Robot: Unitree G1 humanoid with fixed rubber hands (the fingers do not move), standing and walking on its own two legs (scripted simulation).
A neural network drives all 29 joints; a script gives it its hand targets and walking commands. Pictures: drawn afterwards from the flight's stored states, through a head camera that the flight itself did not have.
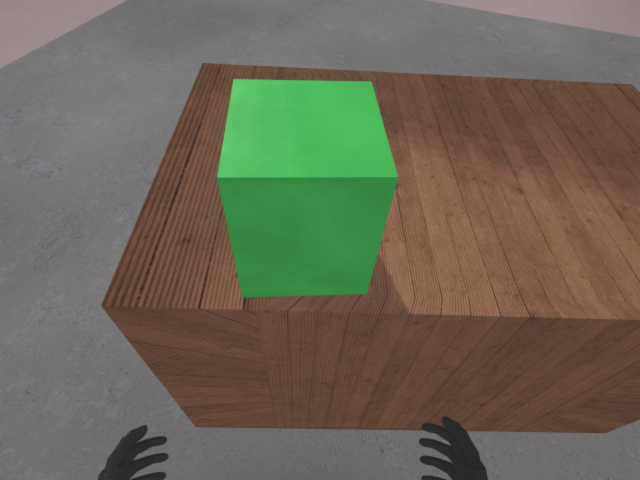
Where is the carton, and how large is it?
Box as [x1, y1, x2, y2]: [217, 79, 397, 296]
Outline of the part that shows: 233,79 217,179 242,296 366,293 397,179 395,167 371,81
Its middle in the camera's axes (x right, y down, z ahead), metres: -0.03 -0.07 +0.59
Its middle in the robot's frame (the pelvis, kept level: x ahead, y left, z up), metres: +0.51 +0.04 +0.06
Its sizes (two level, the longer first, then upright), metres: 0.210 0.200 0.250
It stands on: a pedestal, 0.71 m high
